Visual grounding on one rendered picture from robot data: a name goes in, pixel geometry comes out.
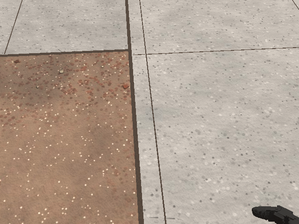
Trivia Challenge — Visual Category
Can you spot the right robot hand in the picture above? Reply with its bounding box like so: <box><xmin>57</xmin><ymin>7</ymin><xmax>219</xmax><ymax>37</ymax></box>
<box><xmin>251</xmin><ymin>205</ymin><xmax>299</xmax><ymax>224</ymax></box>

